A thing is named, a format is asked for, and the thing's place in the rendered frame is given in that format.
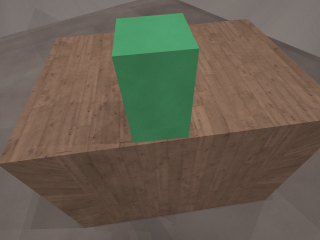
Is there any carton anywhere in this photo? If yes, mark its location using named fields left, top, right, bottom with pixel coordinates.
left=112, top=13, right=199, bottom=143

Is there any pedestal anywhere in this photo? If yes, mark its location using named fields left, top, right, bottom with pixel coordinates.
left=0, top=19, right=320, bottom=228

